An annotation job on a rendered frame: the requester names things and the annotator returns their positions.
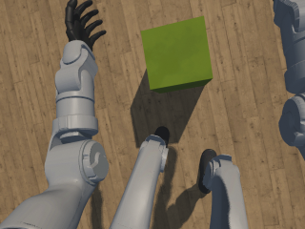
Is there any left robot thigh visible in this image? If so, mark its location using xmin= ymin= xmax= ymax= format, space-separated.
xmin=109 ymin=139 xmax=169 ymax=229

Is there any left robot forearm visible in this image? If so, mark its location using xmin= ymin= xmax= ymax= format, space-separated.
xmin=44 ymin=40 xmax=99 ymax=175

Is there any robot right upper arm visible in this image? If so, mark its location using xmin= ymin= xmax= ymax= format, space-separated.
xmin=278 ymin=93 xmax=305 ymax=160

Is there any right robot forearm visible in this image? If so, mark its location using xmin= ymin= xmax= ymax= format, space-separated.
xmin=273 ymin=0 xmax=305 ymax=94

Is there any left robot foot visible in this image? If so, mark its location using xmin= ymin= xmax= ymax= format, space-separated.
xmin=154 ymin=126 xmax=170 ymax=148

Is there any carton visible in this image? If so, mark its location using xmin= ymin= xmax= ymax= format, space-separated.
xmin=141 ymin=15 xmax=214 ymax=94

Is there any robot left hand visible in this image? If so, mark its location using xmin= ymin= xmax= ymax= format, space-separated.
xmin=65 ymin=0 xmax=106 ymax=51

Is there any robot left upper arm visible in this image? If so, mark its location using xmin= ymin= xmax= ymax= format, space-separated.
xmin=0 ymin=139 xmax=110 ymax=229

